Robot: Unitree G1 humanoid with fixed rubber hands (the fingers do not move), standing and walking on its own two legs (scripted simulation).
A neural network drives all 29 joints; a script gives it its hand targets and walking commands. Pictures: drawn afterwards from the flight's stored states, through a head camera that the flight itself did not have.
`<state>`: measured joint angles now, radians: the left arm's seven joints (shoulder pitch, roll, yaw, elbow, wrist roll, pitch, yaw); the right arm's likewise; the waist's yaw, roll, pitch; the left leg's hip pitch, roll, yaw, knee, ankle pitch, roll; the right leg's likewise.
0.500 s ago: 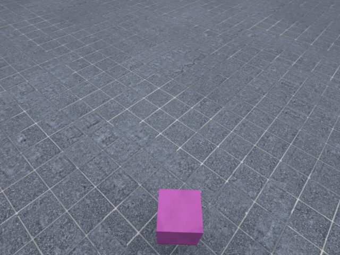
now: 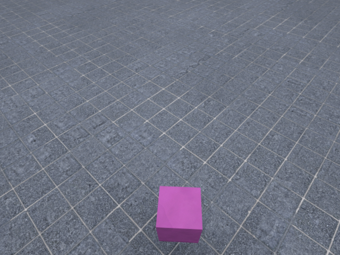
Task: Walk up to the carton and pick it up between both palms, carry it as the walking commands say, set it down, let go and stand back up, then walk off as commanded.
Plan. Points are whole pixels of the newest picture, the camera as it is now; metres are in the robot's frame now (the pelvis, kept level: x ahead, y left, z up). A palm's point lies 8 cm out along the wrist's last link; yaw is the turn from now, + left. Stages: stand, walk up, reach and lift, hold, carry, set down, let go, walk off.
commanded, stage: walk up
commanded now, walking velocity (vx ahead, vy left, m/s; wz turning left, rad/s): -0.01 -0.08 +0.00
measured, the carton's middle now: (179, 215) +0.43 +0.01 -0.63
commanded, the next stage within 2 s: stand in 0.50 s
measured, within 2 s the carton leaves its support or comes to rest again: neither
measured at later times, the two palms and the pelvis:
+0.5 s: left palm out of the picture +0.04 +0.19 -0.12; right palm out of the picture +0.07 -0.27 -0.12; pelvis +0.00 -0.04 +0.01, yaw +0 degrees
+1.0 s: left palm out of the picture +0.05 +0.22 -0.12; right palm out of the picture +0.07 -0.25 -0.11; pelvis +0.00 -0.01 +0.01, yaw -1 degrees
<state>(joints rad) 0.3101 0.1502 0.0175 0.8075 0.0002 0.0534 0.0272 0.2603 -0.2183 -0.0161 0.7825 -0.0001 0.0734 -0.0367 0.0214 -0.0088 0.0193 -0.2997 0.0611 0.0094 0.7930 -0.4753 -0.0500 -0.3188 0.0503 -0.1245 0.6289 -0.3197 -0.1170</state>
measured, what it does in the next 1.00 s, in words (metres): steps on the spot: left foot, then left foot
